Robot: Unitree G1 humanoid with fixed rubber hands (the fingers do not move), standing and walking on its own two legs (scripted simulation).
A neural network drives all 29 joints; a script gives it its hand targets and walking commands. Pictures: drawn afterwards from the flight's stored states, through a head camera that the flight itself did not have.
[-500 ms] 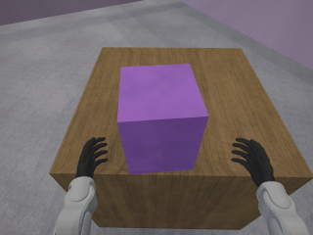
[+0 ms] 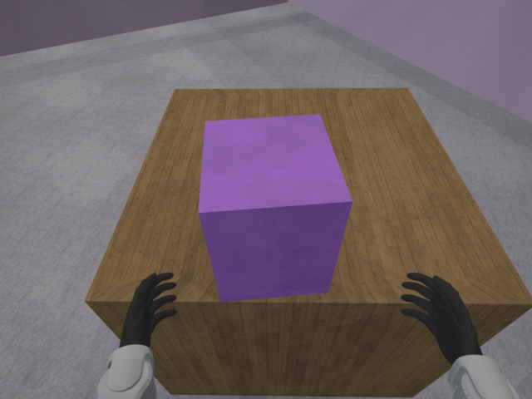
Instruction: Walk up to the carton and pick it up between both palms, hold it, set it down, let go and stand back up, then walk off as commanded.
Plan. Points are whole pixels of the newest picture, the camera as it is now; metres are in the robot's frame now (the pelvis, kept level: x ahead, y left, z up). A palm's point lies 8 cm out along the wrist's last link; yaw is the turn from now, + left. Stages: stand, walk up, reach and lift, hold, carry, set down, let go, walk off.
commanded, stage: set down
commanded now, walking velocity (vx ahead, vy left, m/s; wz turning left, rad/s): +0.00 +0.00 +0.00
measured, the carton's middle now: (269, 210) +0.41 +0.06 +0.04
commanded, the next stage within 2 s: let go in 1.56 s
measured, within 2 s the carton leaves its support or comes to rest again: neither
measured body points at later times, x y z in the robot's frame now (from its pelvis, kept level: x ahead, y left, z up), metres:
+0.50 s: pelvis +0.02 +0.01 +0.00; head +0.02 +0.01 +0.45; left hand +0.19 +0.23 -0.01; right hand +0.22 -0.20 +0.00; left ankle +0.03 +0.14 -0.75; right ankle +0.01 -0.11 -0.75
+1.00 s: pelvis +0.03 +0.02 +0.00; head +0.02 +0.03 +0.45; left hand +0.18 +0.25 -0.05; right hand +0.20 -0.20 -0.04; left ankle +0.03 +0.14 -0.75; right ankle +0.01 -0.11 -0.75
